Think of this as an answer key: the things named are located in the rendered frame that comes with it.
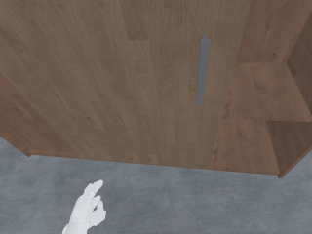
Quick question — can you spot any wardrobe door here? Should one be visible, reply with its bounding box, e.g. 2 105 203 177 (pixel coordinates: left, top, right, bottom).
0 72 74 153
0 0 252 170

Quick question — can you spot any left robot hand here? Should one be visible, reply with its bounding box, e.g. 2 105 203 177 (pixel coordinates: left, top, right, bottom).
69 180 106 229

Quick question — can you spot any handle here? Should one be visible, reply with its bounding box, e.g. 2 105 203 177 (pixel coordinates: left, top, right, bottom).
196 33 211 105

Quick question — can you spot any robot left forearm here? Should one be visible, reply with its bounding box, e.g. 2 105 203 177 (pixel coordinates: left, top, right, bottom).
61 221 88 234

